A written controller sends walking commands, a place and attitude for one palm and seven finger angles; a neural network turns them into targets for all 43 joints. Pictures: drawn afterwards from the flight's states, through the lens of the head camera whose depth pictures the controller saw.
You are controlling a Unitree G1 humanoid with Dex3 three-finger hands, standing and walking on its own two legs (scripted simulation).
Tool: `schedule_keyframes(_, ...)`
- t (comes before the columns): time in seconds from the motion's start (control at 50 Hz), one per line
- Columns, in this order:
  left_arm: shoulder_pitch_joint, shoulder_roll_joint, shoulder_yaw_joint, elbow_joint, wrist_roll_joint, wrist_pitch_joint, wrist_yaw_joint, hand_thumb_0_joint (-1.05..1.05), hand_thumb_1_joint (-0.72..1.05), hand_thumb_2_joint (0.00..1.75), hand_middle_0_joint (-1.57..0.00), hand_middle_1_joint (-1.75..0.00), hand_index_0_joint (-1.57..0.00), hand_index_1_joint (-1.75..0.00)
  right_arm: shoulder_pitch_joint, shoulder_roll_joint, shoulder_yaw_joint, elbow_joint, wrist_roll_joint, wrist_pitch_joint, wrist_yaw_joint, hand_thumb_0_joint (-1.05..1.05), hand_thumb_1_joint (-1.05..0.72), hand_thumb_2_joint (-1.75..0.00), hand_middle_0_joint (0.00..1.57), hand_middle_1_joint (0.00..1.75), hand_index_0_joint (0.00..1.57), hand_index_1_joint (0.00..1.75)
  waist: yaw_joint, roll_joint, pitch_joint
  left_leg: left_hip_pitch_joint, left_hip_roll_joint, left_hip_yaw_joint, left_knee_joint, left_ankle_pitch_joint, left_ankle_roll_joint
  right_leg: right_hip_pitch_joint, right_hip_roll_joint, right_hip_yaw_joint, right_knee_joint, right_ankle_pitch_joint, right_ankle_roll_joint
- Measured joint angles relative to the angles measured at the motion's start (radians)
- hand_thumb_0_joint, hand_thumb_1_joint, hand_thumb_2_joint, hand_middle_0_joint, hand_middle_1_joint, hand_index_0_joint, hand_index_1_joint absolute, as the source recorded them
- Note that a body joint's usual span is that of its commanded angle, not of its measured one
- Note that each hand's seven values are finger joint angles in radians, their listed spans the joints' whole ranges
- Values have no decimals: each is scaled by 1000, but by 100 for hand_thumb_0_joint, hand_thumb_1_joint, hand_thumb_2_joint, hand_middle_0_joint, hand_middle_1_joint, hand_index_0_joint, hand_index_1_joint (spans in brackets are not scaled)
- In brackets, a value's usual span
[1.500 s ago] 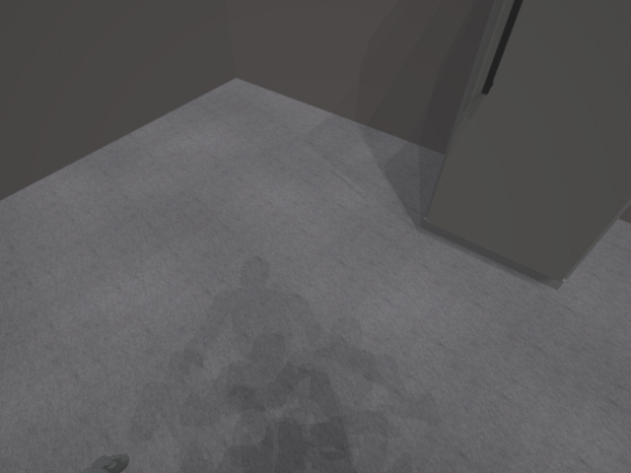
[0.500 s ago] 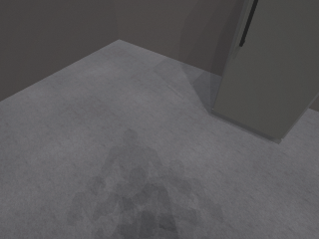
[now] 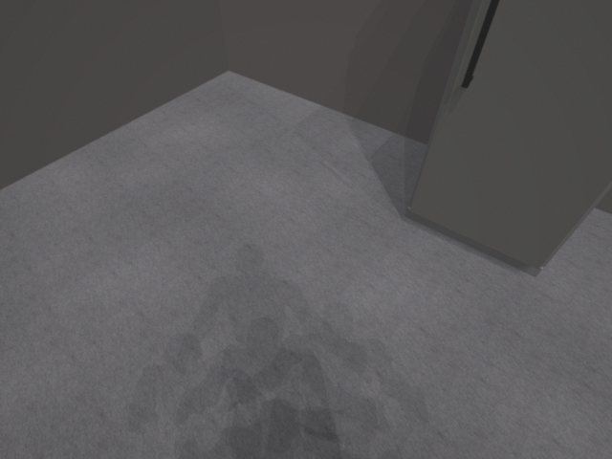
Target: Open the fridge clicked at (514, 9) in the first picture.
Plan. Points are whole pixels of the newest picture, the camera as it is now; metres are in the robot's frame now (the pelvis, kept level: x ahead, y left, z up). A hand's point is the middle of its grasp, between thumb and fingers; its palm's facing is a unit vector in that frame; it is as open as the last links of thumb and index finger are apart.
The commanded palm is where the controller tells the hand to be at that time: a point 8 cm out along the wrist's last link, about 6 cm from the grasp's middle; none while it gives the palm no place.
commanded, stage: walk to a spot facing it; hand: left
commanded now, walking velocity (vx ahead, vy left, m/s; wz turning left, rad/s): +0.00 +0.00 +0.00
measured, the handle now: (496, 2) +1.18 -0.44 +0.16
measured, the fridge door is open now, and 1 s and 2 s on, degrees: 0 0 0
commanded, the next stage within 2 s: take the last steps up to it in 1.28 s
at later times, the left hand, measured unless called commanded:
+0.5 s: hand out of the picture +0.10 +0.15 -0.18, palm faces -0.08 -0.97 -0.22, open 7.4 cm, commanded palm none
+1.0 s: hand (224, 353) +0.33 +0.17 -0.20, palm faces -0.26 -0.95 -0.16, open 7.4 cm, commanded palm none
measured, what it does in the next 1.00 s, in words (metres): walks ahead, turning right: left foot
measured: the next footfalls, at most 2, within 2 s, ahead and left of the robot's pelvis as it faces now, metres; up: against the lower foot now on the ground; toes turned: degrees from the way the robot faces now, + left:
left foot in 0.86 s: +0.41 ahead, +0.05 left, +0.00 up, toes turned -8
right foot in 1.42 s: +0.50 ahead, -0.23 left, +0.00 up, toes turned -41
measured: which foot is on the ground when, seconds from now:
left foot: down 0.00-0.40, up 0.42-0.84, down 0.86-1.00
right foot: down 0.00-0.86, up 0.88-1.00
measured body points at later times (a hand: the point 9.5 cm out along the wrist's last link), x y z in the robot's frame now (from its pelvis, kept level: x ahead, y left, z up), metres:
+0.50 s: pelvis +0.08 -0.04 -0.02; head +0.09 -0.05 +0.43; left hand +0.10 +0.20 -0.16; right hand +0.03 -0.29 -0.18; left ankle +0.03 +0.10 -0.68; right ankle +0.05 -0.12 -0.75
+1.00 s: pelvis +0.30 -0.01 -0.02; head +0.33 +0.01 +0.43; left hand +0.35 +0.22 -0.18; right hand +0.31 -0.25 -0.15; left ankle +0.37 +0.06 -0.75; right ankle +0.18 -0.10 -0.64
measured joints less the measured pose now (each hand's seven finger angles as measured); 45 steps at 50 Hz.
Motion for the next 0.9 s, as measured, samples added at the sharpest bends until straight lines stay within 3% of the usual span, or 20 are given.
schedule_keyframes(0.16, 34, -20, 5, -5, 4, 19, 3, 1, 90, 90, -20, -30, -20, -30, 15, 21, 1, -9, -11, 10, -3, 0, -90, -90, 20, 30, 20, 30, 12, 2, -24, -8, 8, 22, 38, -34, -1, -17, 8, 21, 38, -26, -1)
schedule_keyframes(0.24, 108, -51, 15, -21, 11, 37, -18, 1, 90, 90, -20, -30, -20, -30, 68, 57, -6, -30, -16, 15, 3, 0, -90, -90, 20, 30, 20, 30, 16, 3, -50, -20, 23, 55, 95, -99, 6, -60, 24, 48, 139, -151, -16)
schedule_keyframes(0.32, 171, -85, 29, -29, 12, 39, -32, 1, 90, 90, -20, -30, -20, -30, 123, 92, -19, -43, -15, -3, 2, 0, -90, -90, 20, 30, 21, 30, 17, -1, -34, 6, 42, 107, 114, -138, -6, -139, 10, -3, 313, -237, -19)
schedule_keyframes(0.38, 188, -117, 36, -37, 12, 28, -41, 1, 90, 90, -20, -30, -20, -30, 169, 100, -27, -40, -16, -11, -1, 0, -90, -90, 20, 30, 21, 30, 7, 18, -10, 27, 69, 128, 147, -181, -28, -150, -1, -58, 280, -223, -19)
schedule_keyframes(0.42, 192, -131, 40, -49, 15, -3, -38, 1, 90, 90, -20, -30, -20, -30, 196, 101, -30, -26, -11, -3, -2, 0, -90, -90, 20, 30, 21, 30, 5, 37, 5, -30, 95, 115, 314, -256, -22, -140, 11, -83, 253, -109, -39)
schedule_keyframes(0.44, 194, -140, 41, -52, 12, -19, -30, 1, 90, 90, -20, -30, -20, -30, 202, 103, -30, -13, -11, 6, -1, 0, -90, -90, 20, 30, 21, 30, 9, 42, 10, -77, 95, 95, 438, -284, -16, -133, 19, -90, 267, -119, -50)
schedule_keyframes(0.48, 212, -155, 41, -54, 7, -39, -15, 1, 90, 90, -20, -30, -20, -30, 205, 109, -32, 5, -11, 15, 3, 0, -90, -90, 20, 30, 20, 30, 22, 41, 10, -168, 86, 74, 625, -266, -4, -92, 31, -90, 236, -148, -66)
schedule_keyframes(0.54, 254, -177, 38, -41, 9, -47, -1, 0, 90, 90, -20, -30, -20, -30, 178, 119, -39, -4, -15, 12, 8, 1, -90, -90, 20, 30, 20, 30, 33, 23, 0, -288, 86, 83, 733, -192, -9, -26, 40, -60, 137, -130, -68)
schedule_keyframes(0.68, 317, -220, 26, 14, 13, -56, 4, 0, 90, 90, -21, -30, -21, -30, 71, 143, -55, -89, -13, -5, 22, 0, -90, -90, 19, 30, 20, 30, 20, 16, -7, -457, 120, 77, 609, -8, -35, 103, 49, 1, -41, -97, -55)
schedule_keyframes(0.8, 325, -214, 35, 28, 16, -60, 16, 1, 90, 90, -21, -30, -21, -30, 7, 170, -48, -118, -9, -17, 31, 0, -90, -90, 19, 30, 20, 30, 48, 8, 7, -417, 106, 98, 365, 18, -14, 198, 41, 25, -66, -169, -22)
schedule_keyframes(0.86, 336, -204, 46, 35, 12, -56, 17, 1, 90, 90, -21, -30, -21, -30, -6, 183, -41, -134, -14, -45, 24, 0, -90, -90, 20, 30, 20, 30, 49, -10, 9, -319, 75, 115, 239, 25, 19, 178, 25, 45, 87, -277, -7)
schedule_keyframes(0.9, 308, -189, 56, 41, 5, -39, 12, 1, 90, 90, -21, -30, -21, -30, -11, 198, -38, -139, -20, -65, 14, 0, -90, -90, 20, 30, 20, 30, 45, -34, 26, -310, 70, 148, 306, -22, 50, 49, 14, 49, 427, -314, -27)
